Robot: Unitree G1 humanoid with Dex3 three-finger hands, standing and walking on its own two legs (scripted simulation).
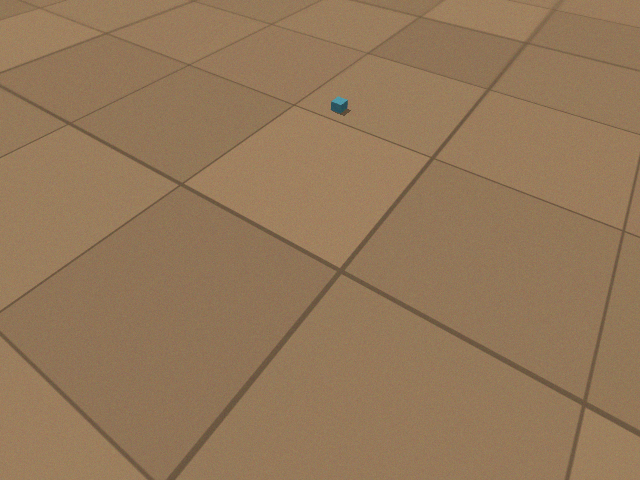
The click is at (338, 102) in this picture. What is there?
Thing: small box
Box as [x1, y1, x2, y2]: [331, 96, 347, 113]
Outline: 338,96 331,101 331,109 340,113 346,108 347,100
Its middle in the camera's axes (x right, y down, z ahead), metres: +0.12 -0.83 +2.36
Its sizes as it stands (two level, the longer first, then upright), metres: 0.075 0.070 0.055
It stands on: the floor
